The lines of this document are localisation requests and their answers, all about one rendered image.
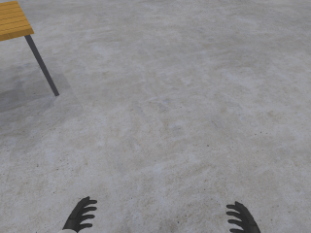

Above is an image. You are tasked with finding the table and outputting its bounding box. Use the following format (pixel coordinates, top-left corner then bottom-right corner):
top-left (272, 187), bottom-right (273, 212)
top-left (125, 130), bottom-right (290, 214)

top-left (0, 0), bottom-right (59, 97)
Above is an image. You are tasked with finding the left robot hand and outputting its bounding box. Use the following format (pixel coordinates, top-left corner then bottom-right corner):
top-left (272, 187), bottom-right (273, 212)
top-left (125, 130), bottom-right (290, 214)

top-left (62, 196), bottom-right (97, 233)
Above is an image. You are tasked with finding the right robot hand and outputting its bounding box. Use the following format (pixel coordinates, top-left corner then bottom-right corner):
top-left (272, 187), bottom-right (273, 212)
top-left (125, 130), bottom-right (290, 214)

top-left (226, 201), bottom-right (261, 233)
